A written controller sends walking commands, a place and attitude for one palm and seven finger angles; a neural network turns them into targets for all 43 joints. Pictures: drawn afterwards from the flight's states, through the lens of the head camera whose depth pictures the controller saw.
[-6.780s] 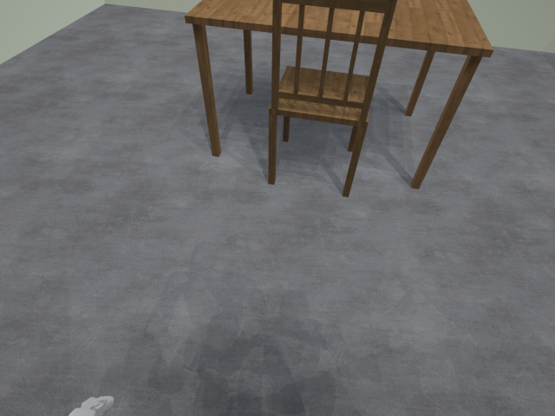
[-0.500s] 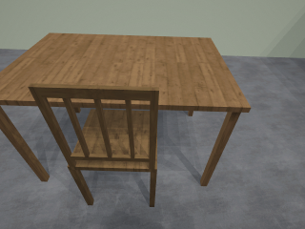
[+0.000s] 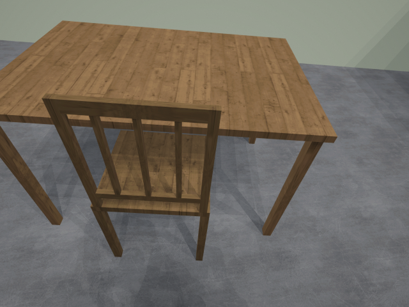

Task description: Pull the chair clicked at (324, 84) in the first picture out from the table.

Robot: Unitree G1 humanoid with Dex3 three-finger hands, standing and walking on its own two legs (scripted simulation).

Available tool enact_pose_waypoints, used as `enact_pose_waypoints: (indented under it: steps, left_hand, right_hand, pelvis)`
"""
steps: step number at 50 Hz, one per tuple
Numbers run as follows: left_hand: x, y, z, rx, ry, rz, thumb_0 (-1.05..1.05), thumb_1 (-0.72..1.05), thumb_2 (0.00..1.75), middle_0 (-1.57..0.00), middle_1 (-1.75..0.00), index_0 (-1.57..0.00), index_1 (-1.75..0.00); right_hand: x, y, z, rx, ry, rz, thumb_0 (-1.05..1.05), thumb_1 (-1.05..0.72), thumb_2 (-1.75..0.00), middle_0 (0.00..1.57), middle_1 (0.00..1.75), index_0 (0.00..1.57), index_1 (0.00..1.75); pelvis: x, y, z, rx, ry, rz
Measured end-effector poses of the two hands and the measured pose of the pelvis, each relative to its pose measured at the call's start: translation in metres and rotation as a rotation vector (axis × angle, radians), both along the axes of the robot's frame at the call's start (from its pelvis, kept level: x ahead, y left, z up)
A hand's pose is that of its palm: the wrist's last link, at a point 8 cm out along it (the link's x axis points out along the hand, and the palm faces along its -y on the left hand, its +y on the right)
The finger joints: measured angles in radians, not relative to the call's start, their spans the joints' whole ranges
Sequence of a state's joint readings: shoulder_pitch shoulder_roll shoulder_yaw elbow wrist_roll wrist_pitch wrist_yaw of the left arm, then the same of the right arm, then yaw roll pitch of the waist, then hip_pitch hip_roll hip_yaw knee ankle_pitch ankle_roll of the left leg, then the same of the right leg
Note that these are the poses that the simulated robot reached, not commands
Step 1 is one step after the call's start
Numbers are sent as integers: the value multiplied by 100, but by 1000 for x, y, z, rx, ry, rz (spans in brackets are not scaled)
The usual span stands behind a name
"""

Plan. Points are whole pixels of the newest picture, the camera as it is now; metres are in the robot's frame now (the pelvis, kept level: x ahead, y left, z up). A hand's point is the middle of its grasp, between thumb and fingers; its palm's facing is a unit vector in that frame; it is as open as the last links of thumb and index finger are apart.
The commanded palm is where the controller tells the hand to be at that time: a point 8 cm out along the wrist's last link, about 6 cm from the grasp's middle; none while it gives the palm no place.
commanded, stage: look again from close up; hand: left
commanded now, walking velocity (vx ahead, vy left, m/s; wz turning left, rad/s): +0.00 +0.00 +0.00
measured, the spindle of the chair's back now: (143, 161) +0.51 +0.20 -0.07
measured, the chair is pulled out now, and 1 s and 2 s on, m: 0.00 0.00 0.00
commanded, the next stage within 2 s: none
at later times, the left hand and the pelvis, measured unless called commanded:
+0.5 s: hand out of the picture +0.03 +0.16 -0.17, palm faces +0.04 -0.98 -0.19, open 7.3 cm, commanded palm none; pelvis +0.03 -0.01 +0.01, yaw +0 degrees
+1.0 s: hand out of the picture +0.02 +0.15 -0.17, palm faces +0.05 -0.98 -0.17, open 7.4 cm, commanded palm none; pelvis +0.04 -0.01 +0.01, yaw +1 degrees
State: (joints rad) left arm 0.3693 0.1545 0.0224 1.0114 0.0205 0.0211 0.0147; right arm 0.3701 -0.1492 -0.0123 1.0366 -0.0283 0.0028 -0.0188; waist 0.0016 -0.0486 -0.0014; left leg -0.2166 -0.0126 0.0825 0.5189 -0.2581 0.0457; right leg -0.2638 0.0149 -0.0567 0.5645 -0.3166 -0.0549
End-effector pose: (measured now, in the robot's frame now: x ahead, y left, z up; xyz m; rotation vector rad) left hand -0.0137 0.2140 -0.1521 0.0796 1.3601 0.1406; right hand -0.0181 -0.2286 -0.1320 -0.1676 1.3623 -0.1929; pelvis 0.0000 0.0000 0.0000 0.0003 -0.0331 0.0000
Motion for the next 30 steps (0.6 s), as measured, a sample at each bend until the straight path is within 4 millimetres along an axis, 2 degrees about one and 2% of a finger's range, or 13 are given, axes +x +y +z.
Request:
enact_pose_waypoints:
  steps: [6,12,30]
  left_hand:
    - [26,9,9,38,-30,-24,2,93,90,-20,-30,-20,-29]
    - [38,9,19,66,-36,-17,1,93,90,-20,-29,-20,-29]
    - [36,-10,14,39,23,-7,1,93,90,-20,-29,-20,-29]
  right_hand:
    - [-7,21,-8,57,53,-11,1,-91,-89,20,30,20,30]
    - [12,31,-12,107,43,9,1,-91,-89,20,30,20,30]
    - [62,-1,-5,39,-2,41,1,-92,-89,20,30,20,30]
  pelvis:
    - [8,2,2,13,14,-3]
    - [17,0,6,3,21,5]
    - [37,-9,9,5,17,6]
